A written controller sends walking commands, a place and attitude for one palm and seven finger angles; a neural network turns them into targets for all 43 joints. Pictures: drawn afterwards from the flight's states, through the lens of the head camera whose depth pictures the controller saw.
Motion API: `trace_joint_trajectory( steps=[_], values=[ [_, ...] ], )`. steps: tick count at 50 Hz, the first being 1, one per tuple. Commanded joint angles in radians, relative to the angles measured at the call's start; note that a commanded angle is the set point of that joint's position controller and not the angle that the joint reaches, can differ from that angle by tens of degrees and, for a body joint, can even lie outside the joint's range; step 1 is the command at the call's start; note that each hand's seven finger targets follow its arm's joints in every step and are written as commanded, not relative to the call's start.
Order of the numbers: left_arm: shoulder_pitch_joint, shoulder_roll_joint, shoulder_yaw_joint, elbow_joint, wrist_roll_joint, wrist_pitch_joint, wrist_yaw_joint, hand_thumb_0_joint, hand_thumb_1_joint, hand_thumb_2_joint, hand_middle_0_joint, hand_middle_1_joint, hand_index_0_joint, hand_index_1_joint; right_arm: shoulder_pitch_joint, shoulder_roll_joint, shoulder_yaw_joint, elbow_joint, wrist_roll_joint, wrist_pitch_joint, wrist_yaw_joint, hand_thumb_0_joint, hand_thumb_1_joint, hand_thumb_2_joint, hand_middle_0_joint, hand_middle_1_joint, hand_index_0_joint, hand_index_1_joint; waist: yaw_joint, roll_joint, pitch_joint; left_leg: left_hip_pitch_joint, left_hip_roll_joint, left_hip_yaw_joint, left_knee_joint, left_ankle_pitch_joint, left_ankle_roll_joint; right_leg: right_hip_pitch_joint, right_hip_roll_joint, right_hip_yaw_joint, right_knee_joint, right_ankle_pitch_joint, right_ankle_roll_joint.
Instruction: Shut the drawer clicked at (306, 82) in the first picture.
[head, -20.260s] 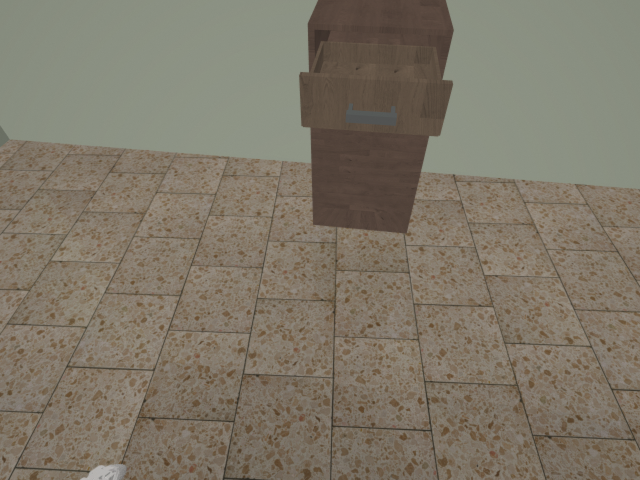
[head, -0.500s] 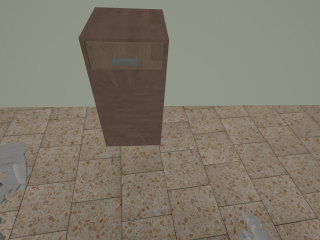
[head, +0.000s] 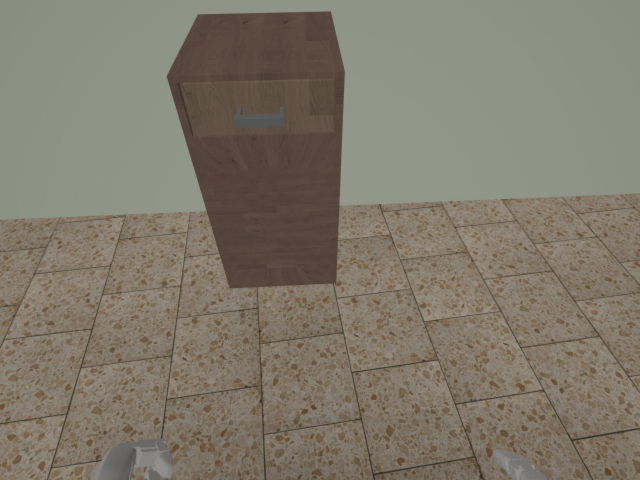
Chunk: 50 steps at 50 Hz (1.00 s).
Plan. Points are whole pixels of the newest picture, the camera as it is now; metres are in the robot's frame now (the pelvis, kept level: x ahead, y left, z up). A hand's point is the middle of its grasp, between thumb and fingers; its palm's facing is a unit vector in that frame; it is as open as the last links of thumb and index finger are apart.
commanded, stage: let the arm hang, fingers relaxed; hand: left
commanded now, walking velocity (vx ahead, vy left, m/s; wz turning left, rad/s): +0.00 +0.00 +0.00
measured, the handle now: (260, 116) +0.92 +0.18 -0.01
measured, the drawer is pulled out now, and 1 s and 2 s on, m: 0.00 0.00 0.00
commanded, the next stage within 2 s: look to check the result in 0.90 s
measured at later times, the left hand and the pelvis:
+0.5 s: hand out of the picture -0.06 +0.20 -0.16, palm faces +0.02 -0.96 -0.27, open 6.5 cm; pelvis -0.01 +0.00 +0.01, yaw +0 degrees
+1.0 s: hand out of the picture +0.04 +0.18 -0.16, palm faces +0.00 -0.97 -0.24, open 7.4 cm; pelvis +0.01 -0.02 +0.01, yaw +0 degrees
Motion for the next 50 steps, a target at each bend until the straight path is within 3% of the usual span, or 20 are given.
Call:
trace_joint_trajectory(
  steps=[1,4,6,10,15,20,33,43,45,50],
  values=[
    [0.012,0.137,0.0,0.136,-0.009,-0.04,0.002,0.0,0.9,0.9,-0.96,-1.123,-0.96,-1.123,-0.008,-0.105,-0.02,-0.011,-0.01,0.002,-0.012,0.0,-0.9,-0.9,0.2,0.3,0.2,0.3,0.021,0.069,0.02,0.095,0.102,-0.156,-0.193,0.062,0.004,-0.034,-0.062,0.093,-0.186,0.017,-0.068],
    [0.043,0.122,-0.014,0.282,-0.014,-0.043,0.001,0.0,0.9,0.9,-0.84,-0.993,-0.84,-0.993,0.025,-0.087,-0.016,0.052,-0.003,0.009,-0.02,0.0,-0.9,-0.9,0.2,0.3,0.2,0.3,0.023,0.063,0.012,0.115,0.097,-0.156,-0.229,-0.025,-0.002,-0.008,-0.059,0.092,-0.231,-0.006,-0.069],
    [0.068,0.091,-0.002,0.347,-0.011,-0.045,0.003,0.0,0.9,0.9,-0.76,-0.907,-0.76,-0.907,0.051,-0.071,-0.023,0.088,-0.007,0.013,-0.028,0.0,-0.9,-0.9,0.2,0.3,0.2,0.3,0.022,0.134,0.013,0.129,0.099,-0.153,-0.249,-0.085,-0.001,-0.011,-0.057,0.089,-0.252,-0.018,-0.076],
    [0.086,0.093,-0.016,0.436,-0.016,-0.044,0.003,0.0,0.9,0.9,-0.6,-0.733,-0.6,-0.733,0.105,-0.068,-0.03,0.15,-0.001,0.021,-0.034,0.0,-0.9,-0.9,0.2,0.3,0.2,0.3,0.018,0.061,0.037,0.146,0.105,-0.163,-0.268,-0.133,0.001,-0.026,-0.053,0.074,-0.273,-0.037,-0.08],
    [0.102,0.091,-0.024,0.502,-0.018,-0.046,0.008,0.0,0.9,0.9,-0.4,-0.517,-0.4,-0.517,0.148,-0.062,-0.035,0.207,0.003,0.023,-0.038,0.0,-0.9,-0.9,0.2,0.3,0.2,0.3,0.017,-0.022,0.065,0.168,0.112,-0.153,-0.267,-0.098,0.005,-0.046,-0.06,0.066,-0.286,-0.046,-0.081],
    [0.109,0.085,-0.024,0.525,-0.018,-0.045,0.014,0.0,0.9,0.9,-0.2,-0.3,-0.2,-0.3,0.167,-0.05,-0.037,0.235,0.002,0.024,-0.039,0.0,-0.9,-0.9,0.2,0.3,0.2,0.3,0.014,-0.047,0.083,0.177,0.108,-0.142,-0.262,-0.09,0.005,-0.07,-0.063,0.071,-0.291,-0.078,-0.083],
    [0.064,0.067,-0.013,0.517,-0.015,-0.049,0.019,0.0,0.9,0.9,-0.2,-0.3,-0.2,-0.3,0.144,-0.02,-0.038,0.25,-0.002,0.014,-0.038,0.0,-0.9,-0.9,0.2,0.3,0.2,0.3,0.019,-0.018,0.114,0.149,0.105,-0.138,-0.281,-0.047,0.001,-0.043,-0.061,0.068,-0.276,-0.023,-0.074],
    [0.004,0.081,-0.008,0.498,-0.017,-0.058,0.017,0.0,0.9,0.9,-0.2,-0.3,-0.2,-0.3,0.117,-0.032,-0.037,0.246,-0.001,0.007,-0.039,0.0,-0.9,-0.9,0.2,0.3,0.2,0.3,0.013,-0.031,0.083,0.192,0.108,-0.118,-0.244,0.093,-0.007,-0.008,-0.072,0.075,-0.292,0.066,-0.072],
    [-0.003,0.082,-0.008,0.497,-0.018,-0.058,0.017,0.0,0.9,0.9,-0.2,-0.3,-0.2,-0.3,0.111,-0.036,-0.036,0.248,-0.002,0.007,-0.039,0.0,-0.9,-0.9,0.2,0.3,0.2,0.3,0.012,-0.009,0.082,0.196,0.109,-0.116,-0.245,0.087,-0.008,-0.006,-0.074,0.079,-0.298,0.06,-0.073],
    [-0.017,0.094,-0.006,0.497,-0.019,-0.061,0.016,0.0,0.9,0.9,-0.2,-0.3,-0.2,-0.3,0.1,-0.054,-0.037,0.247,-0.001,0.004,-0.04,0.0,-0.9,-0.9,0.2,0.3,0.2,0.3,0.012,-0.03,0.05,0.219,0.115,-0.117,-0.24,0.126,-0.008,0.021,-0.073,0.082,-0.3,0.1,-0.073]
  ],
)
